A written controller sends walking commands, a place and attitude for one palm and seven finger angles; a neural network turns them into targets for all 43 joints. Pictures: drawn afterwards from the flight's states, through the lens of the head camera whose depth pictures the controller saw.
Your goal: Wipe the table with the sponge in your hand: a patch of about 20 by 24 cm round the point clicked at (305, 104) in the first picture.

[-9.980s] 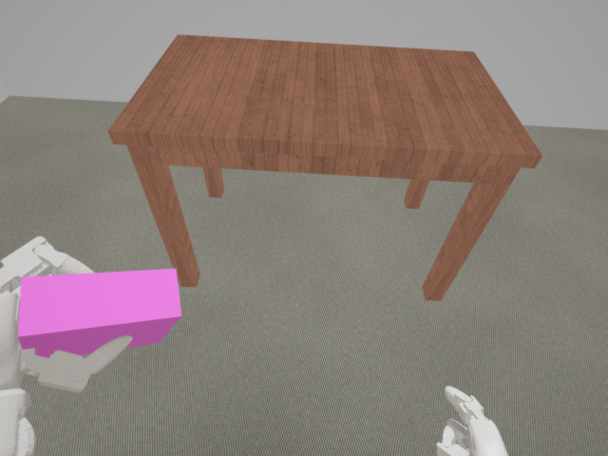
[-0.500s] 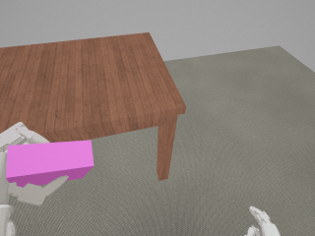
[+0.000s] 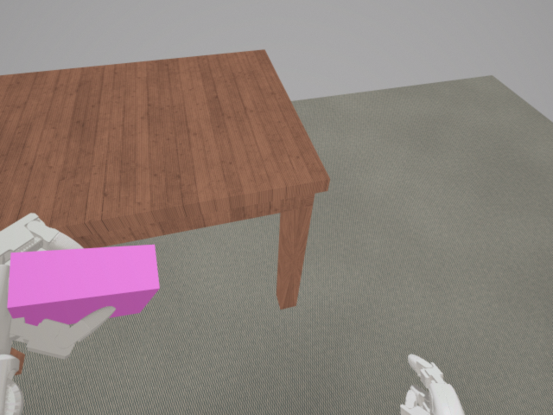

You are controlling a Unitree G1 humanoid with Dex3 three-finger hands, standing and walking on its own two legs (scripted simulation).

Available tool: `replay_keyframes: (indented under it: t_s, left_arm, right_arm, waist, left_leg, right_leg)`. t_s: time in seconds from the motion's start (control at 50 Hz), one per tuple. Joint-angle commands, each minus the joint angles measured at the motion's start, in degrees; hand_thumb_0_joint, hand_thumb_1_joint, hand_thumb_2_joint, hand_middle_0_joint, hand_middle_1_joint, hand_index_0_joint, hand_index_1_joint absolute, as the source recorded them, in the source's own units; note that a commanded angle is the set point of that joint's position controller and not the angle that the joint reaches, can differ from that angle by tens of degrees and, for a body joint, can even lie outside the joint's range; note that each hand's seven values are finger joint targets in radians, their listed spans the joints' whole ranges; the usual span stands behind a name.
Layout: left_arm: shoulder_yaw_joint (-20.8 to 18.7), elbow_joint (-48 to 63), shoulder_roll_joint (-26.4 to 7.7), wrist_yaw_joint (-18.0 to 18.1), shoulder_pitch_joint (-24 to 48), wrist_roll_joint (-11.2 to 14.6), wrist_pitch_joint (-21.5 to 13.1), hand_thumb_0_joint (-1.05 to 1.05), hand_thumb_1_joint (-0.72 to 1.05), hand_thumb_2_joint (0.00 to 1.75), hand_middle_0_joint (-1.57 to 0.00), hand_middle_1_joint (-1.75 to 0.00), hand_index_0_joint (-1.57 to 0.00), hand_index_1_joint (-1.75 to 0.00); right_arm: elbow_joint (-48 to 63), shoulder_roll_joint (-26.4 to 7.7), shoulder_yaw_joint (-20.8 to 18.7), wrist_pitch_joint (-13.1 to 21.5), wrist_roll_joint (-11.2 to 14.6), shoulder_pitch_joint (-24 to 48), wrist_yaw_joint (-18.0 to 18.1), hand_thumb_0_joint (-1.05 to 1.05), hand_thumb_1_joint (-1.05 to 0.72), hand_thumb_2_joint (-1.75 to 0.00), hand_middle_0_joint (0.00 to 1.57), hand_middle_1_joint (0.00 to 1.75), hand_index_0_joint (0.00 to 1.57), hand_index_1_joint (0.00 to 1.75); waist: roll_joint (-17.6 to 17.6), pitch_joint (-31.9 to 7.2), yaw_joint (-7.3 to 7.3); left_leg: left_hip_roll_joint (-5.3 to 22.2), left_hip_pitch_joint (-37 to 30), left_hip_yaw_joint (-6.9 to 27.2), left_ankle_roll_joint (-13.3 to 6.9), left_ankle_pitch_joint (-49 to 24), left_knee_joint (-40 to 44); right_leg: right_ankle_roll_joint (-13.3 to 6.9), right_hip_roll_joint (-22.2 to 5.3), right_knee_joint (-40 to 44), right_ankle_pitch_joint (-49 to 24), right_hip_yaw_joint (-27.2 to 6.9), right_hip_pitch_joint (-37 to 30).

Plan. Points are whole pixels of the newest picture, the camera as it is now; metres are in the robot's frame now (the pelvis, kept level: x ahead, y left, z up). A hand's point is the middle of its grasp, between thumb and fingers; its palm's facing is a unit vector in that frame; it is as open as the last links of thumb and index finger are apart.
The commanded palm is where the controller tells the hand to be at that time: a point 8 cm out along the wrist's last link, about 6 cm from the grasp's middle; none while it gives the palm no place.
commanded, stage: look again from close up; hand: left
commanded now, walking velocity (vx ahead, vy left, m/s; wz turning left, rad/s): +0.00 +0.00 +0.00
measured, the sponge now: (108, 286) +0.23 +0.21 +0.13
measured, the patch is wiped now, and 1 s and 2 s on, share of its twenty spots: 0.00 0.00 0.00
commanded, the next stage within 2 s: shuffle to correct the standing spot in 0.32 s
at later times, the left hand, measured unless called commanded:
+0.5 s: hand (12, 273) +0.22 +0.29 +0.16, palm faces +0.45 -0.81 -0.37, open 9.3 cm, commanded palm +0.16 +0.30 +0.18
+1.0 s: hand (60, 201) +0.31 +0.29 +0.16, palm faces +0.31 -0.87 -0.38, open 9.3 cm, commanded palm +0.25 +0.34 +0.18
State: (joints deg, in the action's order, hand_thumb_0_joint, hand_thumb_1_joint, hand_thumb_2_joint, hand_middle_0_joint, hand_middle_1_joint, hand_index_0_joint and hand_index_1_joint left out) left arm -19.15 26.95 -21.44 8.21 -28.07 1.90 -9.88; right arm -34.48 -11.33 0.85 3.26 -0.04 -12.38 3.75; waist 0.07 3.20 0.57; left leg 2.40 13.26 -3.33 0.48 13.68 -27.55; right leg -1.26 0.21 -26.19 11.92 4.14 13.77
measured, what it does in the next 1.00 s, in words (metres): lifts its left foot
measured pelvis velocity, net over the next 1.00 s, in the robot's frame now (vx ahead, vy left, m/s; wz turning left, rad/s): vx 0.07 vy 0.07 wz -0.07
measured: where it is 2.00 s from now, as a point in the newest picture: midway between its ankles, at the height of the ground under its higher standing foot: outside the picture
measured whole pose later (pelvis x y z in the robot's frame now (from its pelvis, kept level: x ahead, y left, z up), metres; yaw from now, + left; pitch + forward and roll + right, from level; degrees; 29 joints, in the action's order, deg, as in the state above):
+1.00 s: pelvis +0.07 +0.07 -0.02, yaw -4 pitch +0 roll -2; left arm -21.6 31.1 -22.8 6.5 -22.6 2.2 -15.4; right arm -32.4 -13.4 -0.3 5.6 0.1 -12.0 -1.2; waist 1.2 4.3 1.1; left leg 0.4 23.0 -1.8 -1.1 29.5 -57.6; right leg 2.6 -2.4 -36.4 22.8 1.2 13.5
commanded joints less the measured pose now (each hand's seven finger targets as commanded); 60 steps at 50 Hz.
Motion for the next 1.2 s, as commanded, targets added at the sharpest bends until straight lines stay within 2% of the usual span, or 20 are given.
replay_keyframes:
  t_s: [0.0,0.02,0.04,0.06,0.1,0.18,0.3,0.4,0.58,0.72,0.82,0.86,0.9,0.94,0.98,1.02,1.04,1.06,1.12,1.18]
  left_arm:
    - [-5.49,13.34,-7.62,1.66,4.88,0.18,-4.69,0.0,0.1,1.3,-1.2,-1.6,-1.2,-1.6]
    - [-40.99,23.74,-55.15,0.8,62.56,-8.01,-9.92,0.0,0.1,1.3,-1.2,-1.6,-1.2,-1.6]
    - [-17.18,-9.51,-20.19,-1.92,29.9,-2.51,-6.61,0.0,0.1,1.3,-1.2,-1.6,-1.2,-1.6]
    - [-12.82,-1.93,-14.59,-1.77,17.68,-0.67,-7.24,0.0,0.1,1.3,-1.2,-1.6,-1.2,-1.6]
    - [-4.64,-3.31,-5.08,-2.55,10.59,1.4,-7.82,0.0,0.1,1.3,-1.2,-1.6,-1.2,-1.6]
    - [-2.28,9.09,-6.7,-2.18,5.02,1.12,-8.27,0.0,0.1,1.3,-1.2,-1.6,-1.2,-1.6]
    - [-13.24,12.87,-15.57,-0.61,13.25,0.15,-8.23,0.0,0.1,1.3,-1.2,-1.6,-1.2,-1.6]
    - [-9.02,12.9,-10.79,-1.01,18.07,0.12,-8.6,0.0,0.1,1.3,-1.2,-1.6,-1.2,-1.6]
    - [-3.24,5.51,-5.81,-1.92,12.99,-0.22,-5.7,0.0,0.1,1.3,-1.2,-1.6,-1.2,-1.6]
    - [-10.58,12.35,-11.43,-1.49,11.16,0.99,-6.92,0.0,0.1,1.3,-1.2,-1.6,-1.2,-1.6]
    - [-9.03,18.37,-10.4,-1.5,8.53,1.21,-7.4,0.0,0.1,1.3,-1.2,-1.6,-1.2,-1.6]
    - [-9.17,16.1,-10.15,-1.04,7.15,1.05,-7.28,0.0,0.1,1.3,-1.2,-1.6,-1.2,-1.6]
    - [-9.87,11.4,-10.41,-0.35,5.61,1.26,-7.39,0.0,0.1,1.3,-1.2,-1.6,-1.2,-1.6]
    - [-10.57,11.59,-10.55,0.69,7.17,0.87,-8.9,0.0,0.1,1.3,-1.2,-1.6,-1.2,-1.6]
    - [-10.07,13.98,-9.68,0.34,7.0,0.27,-9.31,0.0,0.1,1.3,-1.2,-1.6,-1.2,-1.6]
    - [-10.21,16.89,-10.55,-0.77,10.37,0.62,-8.8,0.0,0.1,1.3,-1.2,-1.6,-1.2,-1.6]
    - [-10.53,18.65,-11.08,-1.05,11.45,0.78,-8.64,0.0,0.1,1.3,-1.2,-1.6,-1.2,-1.6]
    - [-11.12,22.77,-11.44,-0.8,13.06,0.55,-9.11,0.0,0.1,1.3,-1.2,-1.6,-1.2,-1.6]
    - [-11.87,19.27,-12.95,-0.64,12.85,0.31,-9.18,0.0,0.1,1.3,-1.2,-1.6,-1.2,-1.6]
    - [-10.83,19.04,-10.94,-0.8,8.89,0.27,-8.44,0.0,0.1,1.3,-1.2,-1.6,-1.2,-1.6]
  right_arm:
    - [9.11,-6.46,-2.52,3.96,0.26,5.26,0.72,0.0,-0.9,-0.9,0.2,0.3,0.2,0.3]
    - [6.99,-8.51,-4.85,7.34,-2.85,-3.56,0.23,0.0,-0.9,-0.9,0.2,0.3,0.2,0.3]
    - [3.97,-2.41,-2.7,7.29,-1.0,1.43,-0.42,0.0,-0.9,-0.9,0.2,0.3,0.2,0.3]
    - [9.19,-5.11,-3.65,7.81,0.33,2.23,-0.63,0.0,-0.9,-0.9,0.2,0.3,0.2,0.3]
    - [9.28,-6.36,-4.12,9.41,1.07,2.99,-1.63,0.0,-0.9,-0.9,0.2,0.3,0.2,0.3]
    - [10.13,-7.12,-3.33,9.68,0.93,4.18,-3.02,0.0,-0.9,-0.9,0.2,0.3,0.2,0.3]
    - [11.4,-7.48,-2.7,9.58,0.34,5.47,-1.43,0.0,-0.9,-0.9,0.2,0.3,0.2,0.3]
    - [10.91,-6.41,-2.04,10.96,-0.19,4.96,-1.57,0.0,-0.9,-0.9,0.2,0.3,0.2,0.3]
    - [9.86,-7.6,-2.46,8.85,-1.22,4.21,-2.61,0.0,-0.9,-0.9,0.2,0.3,0.2,0.3]
    - [12.42,-7.79,-2.49,5.85,-0.49,6.13,-1.89,0.0,-0.9,-0.9,0.2,0.3,0.2,0.3]
    - [13.01,-7.86,-2.87,6.45,-0.25,4.58,-3.24,0.0,-0.9,-0.9,0.2,0.3,0.2,0.3]
    - [12.74,-8.19,-3.14,6.1,0.05,4.68,-3.66,0.0,-0.9,-0.9,0.2,0.3,0.2,0.3]
    - [12.13,-8.29,-3.97,5.61,0.41,4.5,-4.05,0.0,-0.9,-0.9,0.2,0.3,0.2,0.3]
    - [10.9,-8.74,-4.39,5.21,0.45,4.7,-4.88,0.0,-0.9,-0.9,0.2,0.3,0.2,0.3]
    - [10.24,-7.55,-4.07,3.73,0.3,3.92,-5.15,0.0,-0.9,-0.9,0.2,0.3,0.2,0.3]
    - [8.87,-5.65,-3.65,2.66,0.68,3.71,-4.74,0.0,-0.9,-0.9,0.2,0.3,0.2,0.3]
    - [9.4,-6.67,-4.29,3.23,1.08,3.74,-4.22,0.0,-0.9,-0.9,0.2,0.3,0.2,0.3]
    - [10.61,-8.94,-5.75,4.34,0.67,4.45,-4.23,0.0,-0.9,-0.9,0.2,0.3,0.2,0.3]
    - [10.16,-6.66,-4.82,6.48,-0.09,4.09,-3.96,0.0,-0.9,-0.9,0.2,0.3,0.2,0.3]
    - [9.07,-7.44,-5.04,6.98,0.93,4.26,-4.38,0.0,-0.9,-0.9,0.2,0.3,0.2,0.3]
  waist:
    - [-6.11,-10.13,-0.01]
    - [5.27,-2.49,3.07]
    - [7.0,-12.55,0.99]
    - [4.94,-7.76,2.9]
    - [-5.72,-12.23,2.21]
    - [-4.15,-8.01,2.36]
    - [-2.85,-4.17,1.42]
    - [-9.18,-6.77,1.46]
    - [3.25,-4.63,0.21]
    - [-6.53,-9.79,0.0]
    - [-9.2,-11.57,0.01]
    - [-3.89,-12.15,0.95]
    - [11.28,-11.83,1.66]
    - [11.12,-7.31,2.61]
    - [4.97,-4.94,0.79]
    - [-5.0,-8.77,-2.58]
    - [-14.58,-10.0,-3.08]
    - [-28.7,-12.56,-1.96]
    - [-10.89,-7.52,-1.32]
    - [-10.39,-7.97,-0.65]
  left_leg:
    - [5.07,2.19,5.32,-1.12,-8.35,6.49]
    - [3.81,8.15,0.68,-2.27,-7.57,-5.2]
    - [-3.25,2.32,1.65,-1.18,-3.59,-5.81]
    - [-2.17,1.84,1.08,-0.73,-2.5,-4.04]
    - [-1.62,-4.01,1.55,-1.28,-3.48,3.44]
    - [2.65,2.63,6.0,-2.78,1.21,9.56]
    - [3.59,7.62,7.05,-2.96,13.04,14.19]
    - [2.85,3.67,5.36,-2.54,7.7,12.6]
    - [-2.52,1.89,0.79,-1.78,6.24,-0.43]
    - [2.41,-4.19,4.32,-3.14,-10.21,2.0]
    - [4.08,-10.35,0.98,-2.54,-28.74,-4.2]
    - [1.78,-0.01,-2.38,-1.09,-25.16,-12.29]
    - [-4.17,20.69,-3.1,0.64,-6.86,-31.33]
    - [3.03,33.61,13.07,-1.57,22.84,-38.14]
    - [6.05,21.44,12.93,-2.62,16.95,-24.29]
    - [-2.57,-4.21,1.04,-0.16,-5.57,-6.18]
    - [-1.25,-11.64,5.25,-1.37,-10.13,-0.29]
    - [10.29,-14.31,22.69,-7.67,-16.32,5.38]
    - [14.02,-5.1,27.9,-16.88,-19.75,5.77]
    - [9.94,-3.97,16.35,-13.56,-24.43,2.72]
  right_leg:
    - [1.31,-2.94,1.53,-9.09,-5.04,-8.68]
    - [3.38,-6.52,9.85,-12.73,-12.42,-0.07]
    - [-3.32,-10.39,5.96,-16.27,-14.04,-4.46]
    - [-0.54,-10.6,8.94,-20.94,-16.22,-5.18]
    - [-1.42,-8.81,5.55,-10.33,-12.29,-6.91]
    - [0.64,-3.72,3.43,3.43,-7.38,-6.55]
    - [0.95,-1.01,1.24,6.85,-4.98,-5.38]
    - [0.5,-0.69,0.9,-0.04,-4.93,-7.67]
    - [-3.21,-4.94,8.82,11.37,-14.51,-0.19]
    - [-1.93,-1.45,-9.86,-9.3,-4.78,-1.23]
    - [-1.7,-0.52,-10.68,-6.34,-0.06,0.97]
    - [-4.0,-2.61,-7.44,-19.22,-4.16,-10.28]
    - [-11.96,-14.85,-4.7,-38.8,-23.86,-23.78]
    - [-15.47,-25.5,-3.61,-38.19,-33.82,-24.44]
    - [-10.03,-21.71,-4.64,-24.92,-23.29,-8.75]
    - [-2.85,-8.67,-14.03,-10.25,-5.25,5.67]
    - [-0.22,-2.24,-27.21,-0.49,-0.42,11.21]
    - [1.91,2.47,-42.45,21.39,0.2,18.3]
    - [1.15,-1.81,-51.92,21.61,-6.17,22.46]
    - [1.2,-3.28,-34.87,16.47,-3.01,16.39]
